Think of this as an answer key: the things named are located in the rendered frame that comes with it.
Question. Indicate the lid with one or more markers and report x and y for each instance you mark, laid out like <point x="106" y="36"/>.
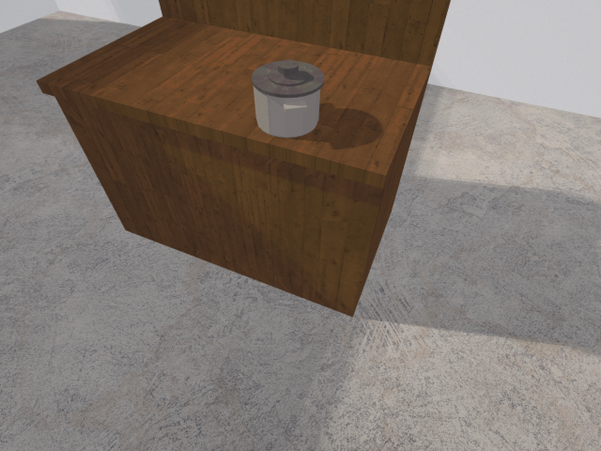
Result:
<point x="268" y="80"/>

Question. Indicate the table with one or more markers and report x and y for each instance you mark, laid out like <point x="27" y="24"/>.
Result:
<point x="166" y="117"/>

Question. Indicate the pot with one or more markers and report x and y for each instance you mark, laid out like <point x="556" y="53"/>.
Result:
<point x="286" y="117"/>

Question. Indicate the knob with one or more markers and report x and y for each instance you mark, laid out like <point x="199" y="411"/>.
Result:
<point x="288" y="67"/>

